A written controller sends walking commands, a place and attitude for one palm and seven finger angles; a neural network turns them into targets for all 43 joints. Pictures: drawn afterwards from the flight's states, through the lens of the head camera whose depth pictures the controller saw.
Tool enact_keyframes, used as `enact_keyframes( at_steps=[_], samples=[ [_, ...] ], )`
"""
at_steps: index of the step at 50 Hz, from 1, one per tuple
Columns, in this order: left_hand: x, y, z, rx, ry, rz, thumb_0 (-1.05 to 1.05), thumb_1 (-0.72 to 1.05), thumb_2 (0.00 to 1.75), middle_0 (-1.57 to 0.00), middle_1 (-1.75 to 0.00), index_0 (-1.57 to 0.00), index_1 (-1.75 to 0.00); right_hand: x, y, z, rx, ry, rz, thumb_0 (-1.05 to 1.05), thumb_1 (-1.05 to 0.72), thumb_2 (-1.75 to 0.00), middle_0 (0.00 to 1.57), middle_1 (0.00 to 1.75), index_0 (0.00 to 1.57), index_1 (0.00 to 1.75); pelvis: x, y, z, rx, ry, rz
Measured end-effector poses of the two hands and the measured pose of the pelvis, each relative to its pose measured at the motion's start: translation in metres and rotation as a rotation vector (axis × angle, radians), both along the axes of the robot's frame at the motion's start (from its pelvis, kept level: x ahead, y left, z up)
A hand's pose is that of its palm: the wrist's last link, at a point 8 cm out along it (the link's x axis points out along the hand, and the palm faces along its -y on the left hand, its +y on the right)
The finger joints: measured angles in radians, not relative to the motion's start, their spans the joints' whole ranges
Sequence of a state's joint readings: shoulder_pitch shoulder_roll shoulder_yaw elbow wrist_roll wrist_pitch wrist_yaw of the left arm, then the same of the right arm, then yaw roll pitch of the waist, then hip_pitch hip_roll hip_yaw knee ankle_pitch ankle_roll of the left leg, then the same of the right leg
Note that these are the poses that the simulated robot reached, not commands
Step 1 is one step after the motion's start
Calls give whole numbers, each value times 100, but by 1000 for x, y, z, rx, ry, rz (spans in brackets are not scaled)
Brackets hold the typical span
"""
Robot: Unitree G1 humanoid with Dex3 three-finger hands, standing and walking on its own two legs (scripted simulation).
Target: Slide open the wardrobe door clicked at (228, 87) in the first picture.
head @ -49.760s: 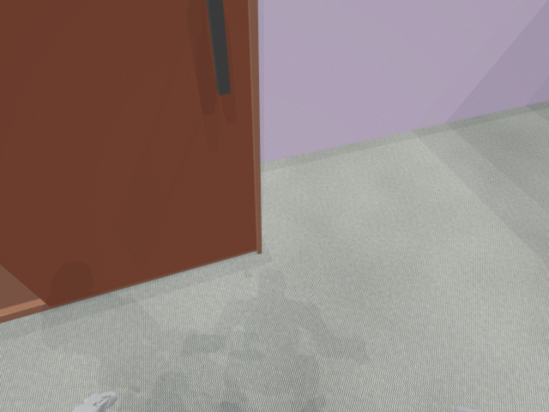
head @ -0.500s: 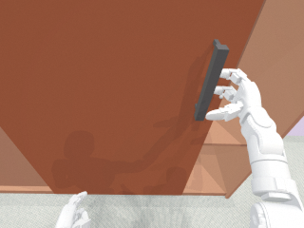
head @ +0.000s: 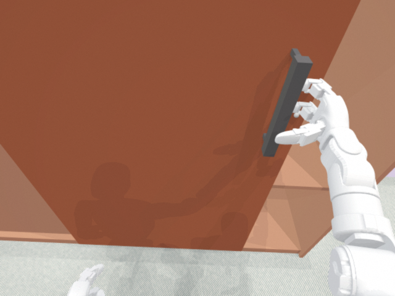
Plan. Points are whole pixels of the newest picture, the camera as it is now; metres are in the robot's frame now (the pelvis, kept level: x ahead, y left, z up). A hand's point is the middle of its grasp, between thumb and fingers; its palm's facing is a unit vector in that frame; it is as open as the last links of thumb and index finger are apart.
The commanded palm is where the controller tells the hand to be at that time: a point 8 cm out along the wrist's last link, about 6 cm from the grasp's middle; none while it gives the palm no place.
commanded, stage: feel for the door with the fingertips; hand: right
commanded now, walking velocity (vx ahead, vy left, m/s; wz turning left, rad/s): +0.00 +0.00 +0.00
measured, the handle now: (280, 107) +0.47 -0.13 +0.17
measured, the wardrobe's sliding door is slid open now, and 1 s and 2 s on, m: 0.30 0.30 0.30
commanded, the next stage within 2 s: slide the fingers in behind the handle in 0.08 s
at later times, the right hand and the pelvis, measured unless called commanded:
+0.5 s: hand (295, 118) +0.42 -0.15 +0.18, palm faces -0.01 +1.00 -0.03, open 13.9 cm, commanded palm +0.40 -0.20 +0.18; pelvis -0.01 +0.00 +0.00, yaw +0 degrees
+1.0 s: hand (290, 119) +0.43 -0.14 +0.18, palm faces -0.02 +1.00 -0.03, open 13.8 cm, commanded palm +0.40 -0.18 +0.18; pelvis +0.00 -0.01 +0.00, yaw -1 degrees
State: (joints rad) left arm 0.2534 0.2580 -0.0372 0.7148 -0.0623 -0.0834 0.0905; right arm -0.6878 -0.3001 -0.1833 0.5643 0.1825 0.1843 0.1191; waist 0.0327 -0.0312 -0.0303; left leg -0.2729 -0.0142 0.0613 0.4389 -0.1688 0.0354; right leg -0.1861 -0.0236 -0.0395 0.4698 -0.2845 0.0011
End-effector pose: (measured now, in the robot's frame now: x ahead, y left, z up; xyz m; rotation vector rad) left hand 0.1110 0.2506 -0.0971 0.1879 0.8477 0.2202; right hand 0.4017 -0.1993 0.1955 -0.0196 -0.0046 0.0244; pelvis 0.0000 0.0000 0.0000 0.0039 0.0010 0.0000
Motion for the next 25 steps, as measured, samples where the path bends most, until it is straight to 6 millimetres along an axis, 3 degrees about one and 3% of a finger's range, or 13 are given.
enact_keyframes(
  at_steps=[13,25],
  samples=[
    [-13,0,-5,-9,24,4,1,91,89,-20,-30,-20,-30,4,0,-3,-7,21,-15,-1,50,-30,32,121,34,122,-6,1,0,-1,9,0],
    [-13,-1,-2,-11,1,3,1,91,89,-20,-30,-20,-30,0,-2,-9,-9,29,-14,-1,50,-30,30,120,31,120,-9,0,-1,0,7,4]
  ],
)
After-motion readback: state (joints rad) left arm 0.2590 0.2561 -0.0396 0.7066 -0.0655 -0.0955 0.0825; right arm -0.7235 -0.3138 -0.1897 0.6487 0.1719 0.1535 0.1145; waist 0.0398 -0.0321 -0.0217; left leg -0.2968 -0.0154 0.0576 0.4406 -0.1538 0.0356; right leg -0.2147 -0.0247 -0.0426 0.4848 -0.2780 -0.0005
